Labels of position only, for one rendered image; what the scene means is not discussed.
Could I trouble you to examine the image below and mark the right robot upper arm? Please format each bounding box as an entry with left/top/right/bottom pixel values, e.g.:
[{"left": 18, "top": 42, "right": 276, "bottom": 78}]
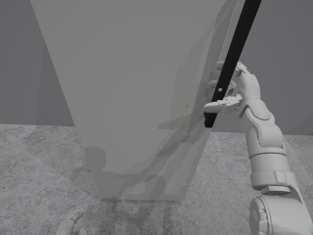
[{"left": 249, "top": 196, "right": 313, "bottom": 235}]

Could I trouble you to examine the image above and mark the robot right hand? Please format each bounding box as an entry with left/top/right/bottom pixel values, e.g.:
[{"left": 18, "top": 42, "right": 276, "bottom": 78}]
[{"left": 202, "top": 61, "right": 261, "bottom": 115}]

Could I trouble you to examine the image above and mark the robot left hand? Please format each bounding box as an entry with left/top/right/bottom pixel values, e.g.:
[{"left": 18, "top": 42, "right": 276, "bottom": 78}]
[{"left": 55, "top": 209, "right": 87, "bottom": 235}]

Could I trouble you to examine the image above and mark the right robot forearm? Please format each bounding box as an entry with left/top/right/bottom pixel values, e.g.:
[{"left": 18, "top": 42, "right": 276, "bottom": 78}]
[{"left": 238, "top": 99, "right": 313, "bottom": 235}]

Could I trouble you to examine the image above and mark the fridge door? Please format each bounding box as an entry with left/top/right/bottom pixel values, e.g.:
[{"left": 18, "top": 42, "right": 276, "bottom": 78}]
[{"left": 30, "top": 0, "right": 262, "bottom": 201}]

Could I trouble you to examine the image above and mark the handle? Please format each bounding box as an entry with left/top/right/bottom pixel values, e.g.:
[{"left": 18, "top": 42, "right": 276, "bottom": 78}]
[{"left": 203, "top": 0, "right": 262, "bottom": 128}]

